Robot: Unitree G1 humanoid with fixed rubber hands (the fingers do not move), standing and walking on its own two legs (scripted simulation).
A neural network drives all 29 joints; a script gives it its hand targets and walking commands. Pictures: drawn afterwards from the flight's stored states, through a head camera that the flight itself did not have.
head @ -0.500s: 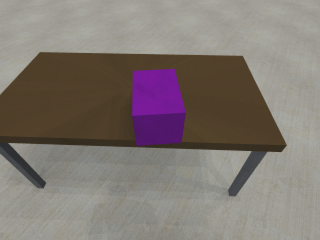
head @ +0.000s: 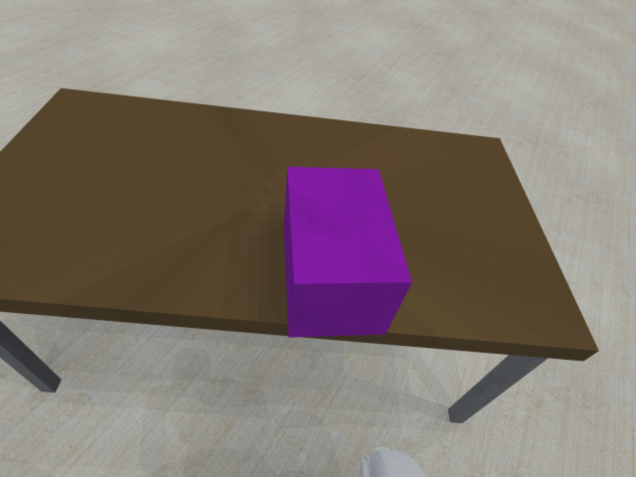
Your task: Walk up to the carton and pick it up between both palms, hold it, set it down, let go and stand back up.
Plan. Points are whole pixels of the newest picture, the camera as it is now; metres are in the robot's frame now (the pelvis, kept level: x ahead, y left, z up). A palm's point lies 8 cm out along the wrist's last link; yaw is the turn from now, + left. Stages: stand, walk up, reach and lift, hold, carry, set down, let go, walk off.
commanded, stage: walk up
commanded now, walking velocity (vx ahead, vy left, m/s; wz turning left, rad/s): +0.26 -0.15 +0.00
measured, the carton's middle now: (335, 249) +0.53 -0.05 -0.10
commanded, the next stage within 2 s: none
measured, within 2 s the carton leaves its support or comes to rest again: neither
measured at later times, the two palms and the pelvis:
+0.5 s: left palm out of the picture +0.11 +0.17 -0.15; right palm out of the picture +0.03 -0.26 -0.17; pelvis +0.06 -0.05 -0.01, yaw -1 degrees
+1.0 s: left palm out of the picture +0.03 +0.18 -0.16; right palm out of the picture +0.04 -0.22 -0.16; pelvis +0.08 -0.03 -0.01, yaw -1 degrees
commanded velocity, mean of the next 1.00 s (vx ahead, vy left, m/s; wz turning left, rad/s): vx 0.00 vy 0.00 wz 0.00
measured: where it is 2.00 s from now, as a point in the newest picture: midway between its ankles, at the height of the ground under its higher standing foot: outside the picture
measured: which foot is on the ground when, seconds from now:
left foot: down 0.00-0.20, up 0.22-0.62, down 0.64-1.00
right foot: up 0.00-0.18, down 0.20-1.00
